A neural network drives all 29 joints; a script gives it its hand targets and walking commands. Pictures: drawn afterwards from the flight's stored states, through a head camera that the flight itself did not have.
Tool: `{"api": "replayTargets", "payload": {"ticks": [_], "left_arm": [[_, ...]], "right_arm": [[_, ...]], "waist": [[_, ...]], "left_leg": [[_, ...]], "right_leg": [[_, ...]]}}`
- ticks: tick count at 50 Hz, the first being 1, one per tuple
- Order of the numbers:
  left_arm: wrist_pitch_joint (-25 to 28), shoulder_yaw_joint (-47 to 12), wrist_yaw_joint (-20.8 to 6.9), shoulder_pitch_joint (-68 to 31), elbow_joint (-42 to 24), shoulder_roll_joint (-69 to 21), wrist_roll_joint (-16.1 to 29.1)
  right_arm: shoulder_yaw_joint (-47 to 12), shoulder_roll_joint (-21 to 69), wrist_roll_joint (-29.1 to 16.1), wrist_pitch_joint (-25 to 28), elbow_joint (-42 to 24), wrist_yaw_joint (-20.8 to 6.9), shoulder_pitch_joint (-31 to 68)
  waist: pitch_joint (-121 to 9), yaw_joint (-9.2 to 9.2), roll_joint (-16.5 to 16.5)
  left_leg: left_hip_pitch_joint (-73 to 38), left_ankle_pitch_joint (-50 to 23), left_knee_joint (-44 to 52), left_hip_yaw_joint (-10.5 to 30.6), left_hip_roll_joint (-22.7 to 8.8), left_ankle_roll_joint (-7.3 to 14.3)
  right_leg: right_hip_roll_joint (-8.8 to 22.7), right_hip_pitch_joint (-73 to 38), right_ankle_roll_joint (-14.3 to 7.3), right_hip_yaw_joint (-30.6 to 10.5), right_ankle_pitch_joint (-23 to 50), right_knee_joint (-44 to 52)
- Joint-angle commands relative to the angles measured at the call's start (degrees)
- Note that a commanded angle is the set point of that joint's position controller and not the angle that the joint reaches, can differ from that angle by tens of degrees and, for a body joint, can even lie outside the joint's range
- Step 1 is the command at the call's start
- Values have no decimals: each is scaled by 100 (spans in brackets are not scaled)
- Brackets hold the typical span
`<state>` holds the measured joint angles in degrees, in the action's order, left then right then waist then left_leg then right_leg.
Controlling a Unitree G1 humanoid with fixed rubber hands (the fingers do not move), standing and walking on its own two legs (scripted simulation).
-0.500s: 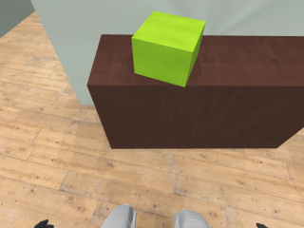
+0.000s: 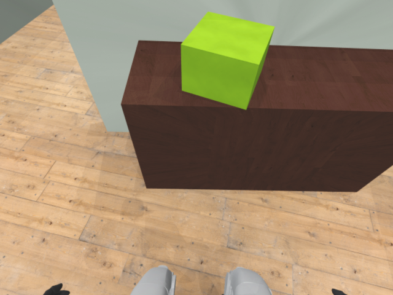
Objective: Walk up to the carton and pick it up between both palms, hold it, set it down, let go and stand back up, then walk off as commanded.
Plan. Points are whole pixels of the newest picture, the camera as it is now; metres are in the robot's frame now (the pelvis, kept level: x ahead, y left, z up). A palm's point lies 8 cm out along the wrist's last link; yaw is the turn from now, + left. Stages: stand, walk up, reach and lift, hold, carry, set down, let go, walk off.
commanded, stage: walk up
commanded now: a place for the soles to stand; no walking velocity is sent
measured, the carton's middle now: (226, 59) +0.80 -0.11 +0.00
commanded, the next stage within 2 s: none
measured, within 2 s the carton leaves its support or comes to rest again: neither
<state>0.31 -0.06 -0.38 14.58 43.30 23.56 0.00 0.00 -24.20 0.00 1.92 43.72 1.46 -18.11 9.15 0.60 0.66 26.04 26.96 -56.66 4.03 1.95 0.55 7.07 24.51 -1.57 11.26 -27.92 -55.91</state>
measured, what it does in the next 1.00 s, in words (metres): stands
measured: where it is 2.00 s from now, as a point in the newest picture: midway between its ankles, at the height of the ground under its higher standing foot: (208, 272)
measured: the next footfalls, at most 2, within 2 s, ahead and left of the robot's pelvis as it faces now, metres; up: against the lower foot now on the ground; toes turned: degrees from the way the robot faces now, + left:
right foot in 1.30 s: +0.17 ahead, -0.15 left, +0.00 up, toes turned -11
left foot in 1.98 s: +0.42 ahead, -0.01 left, +0.00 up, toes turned -2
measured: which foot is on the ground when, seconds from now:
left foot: down 0.00-1.00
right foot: down 0.00-1.00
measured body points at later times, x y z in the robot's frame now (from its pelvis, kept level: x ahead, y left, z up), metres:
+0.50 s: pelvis +0.00 -0.01 +0.00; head +0.04 +0.00 +0.45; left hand +0.09 +0.31 -0.11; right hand +0.08 -0.32 -0.10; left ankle +0.03 +0.12 -0.68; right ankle +0.04 -0.11 -0.68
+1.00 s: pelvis +0.00 -0.01 +0.00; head +0.04 +0.00 +0.45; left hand +0.08 +0.31 -0.11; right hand +0.09 -0.32 -0.10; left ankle +0.03 +0.12 -0.68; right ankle +0.04 -0.11 -0.68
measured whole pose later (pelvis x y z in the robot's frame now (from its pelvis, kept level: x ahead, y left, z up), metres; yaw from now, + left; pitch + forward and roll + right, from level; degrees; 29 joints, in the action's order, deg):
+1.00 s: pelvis +0.00 -0.01 +0.00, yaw +1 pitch -4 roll -1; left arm 1.1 -0.1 -0.4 14.3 43.3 23.6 0.0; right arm 0.0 -24.2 0.0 2.4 43.8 1.4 -17.2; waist 8.9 1.5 0.8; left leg 26.1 27.3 -56.9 5.4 2.0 0.5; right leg 6.0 24.6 -2.1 11.2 -26.7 -55.3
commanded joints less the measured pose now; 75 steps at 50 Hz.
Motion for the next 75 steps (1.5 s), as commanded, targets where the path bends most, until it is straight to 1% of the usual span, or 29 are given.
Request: {"api": "replayTargets", "payload": {"ticks": [1,5,9,14,16,18,23,26,28,31,32,34,36,41,44,48,49,50,51,52,54,61,63,64,65,66,67,71,75], "left_arm": [[100,635,88,-537,-236,1336,75],[227,732,78,-81,-44,1367,31],[320,869,92,-64,-75,1906,-51],[273,704,68,-611,-253,1591,-49],[153,607,65,-619,-322,1209,74],[100,606,102,-709,-318,1344,106],[260,717,78,-82,-59,1405,16],[339,862,97,136,-24,1886,-26],[348,826,97,-191,-77,1919,-55],[311,735,85,-600,-209,1704,-44],[284,681,83,-653,-260,1512,-23],[156,601,78,-622,-316,1188,107],[122,603,109,-711,-297,1302,119],[276,730,81,-47,-27,1435,22],[347,862,99,85,-15,1916,-21],[332,767,94,-547,-166,1790,-61],[297,888,-72,-132,-334,1905,-125],[221,848,-142,-398,-410,1722,-182],[163,763,-187,-894,-609,1373,-139],[174,759,-160,-1227,-662,1540,-157],[225,777,-176,-948,-462,1750,-103],[314,871,-248,-427,-427,1664,-103],[426,943,-217,291,-182,1709,-83],[484,1064,-146,1220,160,1801,-89],[529,1231,-37,2241,371,2144,-149],[537,1240,39,1973,232,2475,-90],[510,1161,38,1387,99,2428,-53],[568,955,119,480,97,1923,-126],[549,805,92,557,89,1670,-74]], "right_arm": [[610,-1824,112,288,-100,185,199],[469,-1489,96,205,-237,159,706],[503,-1348,32,140,-172,163,450],[608,-1447,36,300,88,85,-371],[651,-1753,108,351,-5,122,-168],[646,-1919,92,320,-60,146,-2],[452,-1462,78,221,-254,159,736],[454,-1264,6,157,-201,163,575],[528,-1388,6,164,-153,143,407],[583,-1412,38,276,44,84,-184],[600,-1470,55,324,83,87,-295],[629,-1779,111,352,-32,125,-79],[624,-1899,99,320,-70,148,106],[426,-1415,74,227,-258,149,798],[480,-1313,13,159,-209,158,594],[565,-1384,37,247,2,77,-22],[759,-1641,101,421,84,-16,-787],[931,-2006,122,475,325,-47,-1321],[1091,-2449,188,497,358,-13,-1659],[1078,-2595,132,514,184,46,-1368],[989,-2389,60,499,130,123,-989],[889,-2151,176,443,19,89,-212],[820,-2101,134,402,-125,76,468],[687,-1750,139,382,-149,70,711],[480,-1060,92,383,-148,67,673],[385,-820,46,375,-216,61,414],[548,-1432,-3,263,-17,60,314],[652,-1466,-166,125,271,-70,-132],[651,-1365,-201,64,163,-73,-109]], "waist": [[-748,-73,529],[-897,224,422],[-772,212,-717],[-1026,-275,-296],[-1044,-202,923],[-851,-159,603],[-947,239,299],[-913,309,-606],[-758,144,-706],[-930,-217,-517],[-995,-259,-68],[-1016,-156,816],[-836,-118,618],[-958,278,219],[-924,291,-661],[-883,-152,-625],[-1268,-264,-670],[-1123,-547,357],[-829,-907,1553],[-469,-838,970],[-433,-535,247],[-638,-273,1060],[-820,223,943],[-1153,737,364],[-1423,1296,-1342],[-1296,1031,-1958],[-1145,778,-691],[-13,142,-246],[107,133,-377]], "left_leg": [[-519,-1111,2745,3777,-1361,1380],[868,-1554,1981,2394,-800,850],[1139,198,-531,-289,-35,144],[-429,-1366,945,72,-223,412],[-634,-1493,2483,3015,-1139,1102],[-641,-1035,2824,4033,-1433,1508],[1026,-1573,1872,2319,-762,834],[1134,-662,-360,-155,44,191],[1032,726,-563,-216,-136,121],[-140,-743,608,-186,-227,293],[-494,-1790,1192,326,-292,460],[-645,-1664,2539,3364,-1227,1237],[-494,-1143,2788,3945,-1419,1535],[1088,-1616,1753,2088,-681,759],[1124,-349,-411,-217,5,159],[93,-178,428,-246,-233,251],[-391,1143,1022,82,-277,606],[-1142,2605,2190,1226,-528,861],[-1954,4629,4030,4134,-1402,1437],[-2000,4600,4552,5670,-1921,1658],[-2221,3168,3859,5126,-1760,1514],[-751,1984,3147,3670,-1559,1572],[612,1378,2313,2768,-1334,1250],[1677,628,1023,1738,-870,793],[2618,-225,-1347,486,115,273],[3364,715,-2187,58,571,11],[3231,271,-2401,391,360,1],[1933,-1318,-2109,308,-206,43],[1486,-1725,-1339,194,-160,-13]], "right_leg": [[-283,710,-54,-1329,-1025,-69],[-35,-991,-257,-1424,560,1257],[2105,-1052,-1365,-3080,332,3131],[1230,-178,-664,-1434,1333,1529],[-118,580,-6,-871,415,-223],[-352,792,-6,-1264,-1139,-232],[51,-1129,-306,-1508,645,1296],[1888,-1235,-1266,-2934,531,2960],[2172,-1003,-1450,-2981,1410,2869],[1541,-381,-908,-1808,1605,1936],[1024,-113,-545,-1246,1559,1269],[-229,645,21,-936,156,-249],[-355,710,-46,-1274,-1132,-200],[138,-1247,-352,-1565,698,1400],[1983,-1243,-1349,-3009,725,2970],[1720,-438,-1076,-2162,1452,2230],[1277,-93,-949,-1868,-1610,1775],[602,1087,-571,-1304,-2841,706],[-490,2812,-29,-819,-2000,-969],[-458,3358,12,-1421,-1043,-1527],[-153,3205,78,-1727,-517,-1523],[64,1622,-3,-1555,-385,-161],[82,-284,-141,-1633,505,1002],[-57,-2159,-99,-1666,543,1638],[443,-3396,62,-2679,-890,2881],[1779,-3426,206,-4670,-1861,4223],[2150,-3043,413,-5227,-3251,4814],[1316,-1281,1223,-3129,-555,4614],[1027,-1411,1027,-2037,1179,4346]]}}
